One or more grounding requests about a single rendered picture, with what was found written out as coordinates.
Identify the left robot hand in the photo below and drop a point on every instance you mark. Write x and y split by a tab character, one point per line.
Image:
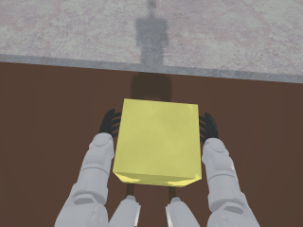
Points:
107	123

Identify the robot right upper arm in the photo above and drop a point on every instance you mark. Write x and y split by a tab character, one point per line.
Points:
224	218

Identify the right robot forearm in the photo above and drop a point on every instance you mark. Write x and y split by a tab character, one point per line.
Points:
222	180

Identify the robot thigh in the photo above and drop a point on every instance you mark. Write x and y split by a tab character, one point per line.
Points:
179	215
126	214

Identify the robot left upper arm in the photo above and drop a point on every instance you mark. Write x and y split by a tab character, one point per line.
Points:
93	214

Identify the left robot forearm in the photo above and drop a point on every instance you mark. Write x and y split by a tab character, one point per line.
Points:
91	185

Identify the robot left thigh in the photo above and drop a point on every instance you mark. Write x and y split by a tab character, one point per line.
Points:
126	214

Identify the right robot hand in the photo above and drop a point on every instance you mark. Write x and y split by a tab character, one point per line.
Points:
209	126

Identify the robot right thigh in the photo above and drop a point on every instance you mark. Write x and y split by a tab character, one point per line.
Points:
179	215

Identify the carton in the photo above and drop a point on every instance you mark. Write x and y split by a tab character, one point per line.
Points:
158	143

